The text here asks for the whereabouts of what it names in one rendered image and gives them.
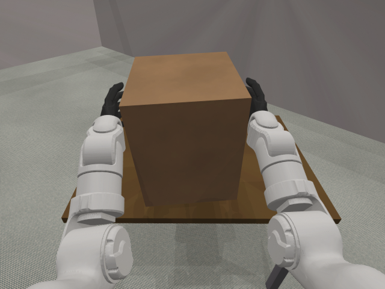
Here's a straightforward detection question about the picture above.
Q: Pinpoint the robot right upper arm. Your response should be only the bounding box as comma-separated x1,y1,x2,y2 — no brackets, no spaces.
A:
268,211,385,289

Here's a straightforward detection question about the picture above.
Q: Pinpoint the robot right hand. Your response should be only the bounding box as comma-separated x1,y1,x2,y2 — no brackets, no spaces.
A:
246,78,268,121

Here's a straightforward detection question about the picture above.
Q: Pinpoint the table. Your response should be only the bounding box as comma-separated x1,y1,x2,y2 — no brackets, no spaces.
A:
61,116,341,289

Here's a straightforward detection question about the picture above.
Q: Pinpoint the right robot forearm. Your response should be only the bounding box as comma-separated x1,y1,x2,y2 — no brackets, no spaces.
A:
247,111,343,250

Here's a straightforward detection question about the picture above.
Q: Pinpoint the carton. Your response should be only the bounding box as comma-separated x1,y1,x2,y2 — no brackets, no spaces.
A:
119,52,252,207

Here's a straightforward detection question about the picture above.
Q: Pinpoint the robot left hand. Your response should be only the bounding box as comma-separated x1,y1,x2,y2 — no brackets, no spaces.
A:
100,82,124,127

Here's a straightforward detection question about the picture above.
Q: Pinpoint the robot left upper arm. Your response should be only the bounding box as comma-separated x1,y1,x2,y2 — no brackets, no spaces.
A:
26,224,133,289

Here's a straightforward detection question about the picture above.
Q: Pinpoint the left robot forearm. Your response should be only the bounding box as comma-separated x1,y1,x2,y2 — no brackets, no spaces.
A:
56,115,126,271

